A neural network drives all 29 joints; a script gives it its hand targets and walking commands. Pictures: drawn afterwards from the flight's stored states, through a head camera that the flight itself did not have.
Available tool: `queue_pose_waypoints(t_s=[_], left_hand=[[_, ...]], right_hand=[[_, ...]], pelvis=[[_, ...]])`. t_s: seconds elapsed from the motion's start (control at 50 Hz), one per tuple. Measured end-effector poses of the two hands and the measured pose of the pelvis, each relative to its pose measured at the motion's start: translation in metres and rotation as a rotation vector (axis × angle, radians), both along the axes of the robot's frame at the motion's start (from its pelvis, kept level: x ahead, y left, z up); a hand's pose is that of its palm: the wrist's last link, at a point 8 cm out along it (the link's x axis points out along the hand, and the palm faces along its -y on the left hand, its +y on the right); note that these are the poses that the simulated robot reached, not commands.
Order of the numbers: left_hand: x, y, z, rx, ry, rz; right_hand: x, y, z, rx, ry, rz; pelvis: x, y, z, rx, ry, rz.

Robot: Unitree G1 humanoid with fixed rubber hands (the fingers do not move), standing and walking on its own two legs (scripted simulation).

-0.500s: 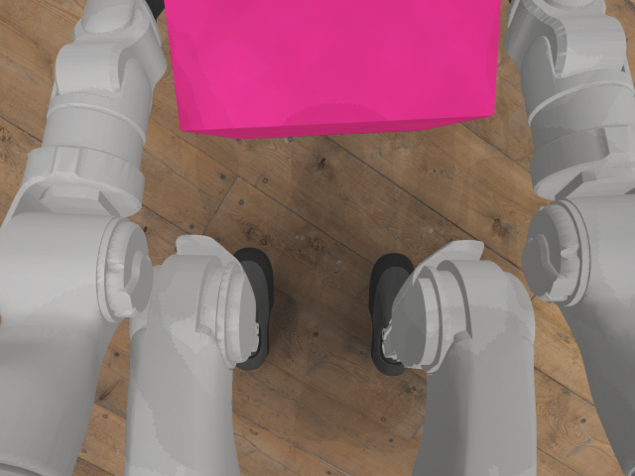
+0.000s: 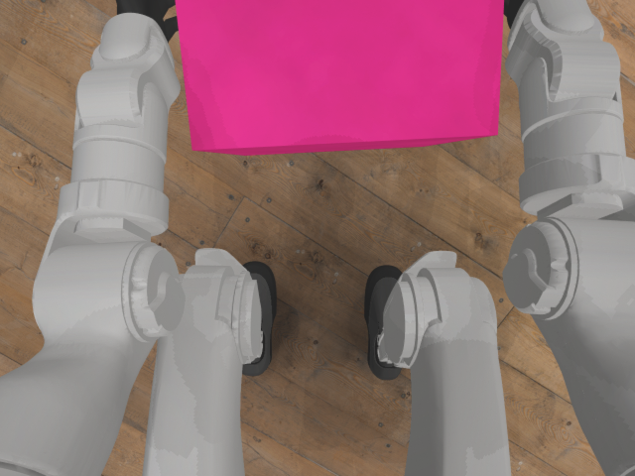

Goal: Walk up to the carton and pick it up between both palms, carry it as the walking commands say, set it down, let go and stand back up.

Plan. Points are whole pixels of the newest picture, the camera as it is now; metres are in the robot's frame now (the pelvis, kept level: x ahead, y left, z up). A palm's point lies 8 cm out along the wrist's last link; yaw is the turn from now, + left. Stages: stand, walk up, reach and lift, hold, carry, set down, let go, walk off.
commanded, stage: reach and lift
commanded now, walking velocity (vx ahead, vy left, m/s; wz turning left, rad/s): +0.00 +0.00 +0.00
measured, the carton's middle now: (333, 25) +0.56 -0.02 -0.20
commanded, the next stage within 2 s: none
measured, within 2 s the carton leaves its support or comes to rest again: neither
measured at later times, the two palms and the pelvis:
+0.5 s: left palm (99, 6) +0.52 +0.16 -0.05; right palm out of the picture +0.54 -0.19 -0.04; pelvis +0.00 +0.00 +0.05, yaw +0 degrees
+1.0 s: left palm out of the picture +0.50 +0.16 +0.03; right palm out of the picture +0.52 -0.19 +0.03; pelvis +0.00 +0.00 +0.10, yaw -1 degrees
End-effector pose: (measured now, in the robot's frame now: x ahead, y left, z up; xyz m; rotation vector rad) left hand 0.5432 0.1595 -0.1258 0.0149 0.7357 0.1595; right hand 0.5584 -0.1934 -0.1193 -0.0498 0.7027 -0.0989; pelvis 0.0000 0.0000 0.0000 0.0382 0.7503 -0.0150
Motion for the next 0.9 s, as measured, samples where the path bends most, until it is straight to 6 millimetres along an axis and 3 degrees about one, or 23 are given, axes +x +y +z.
queue_pose_waypoints(t_s=[0.9], left_hand=[[-0.034,0.001,0.142,-0.011,-0.016,0.013]], right_hand=[[-0.039,0.002,0.138,0.027,-0.008,-0.035]], pelvis=[[0.001,0.000,0.094,-0.009,0.068,-0.002]])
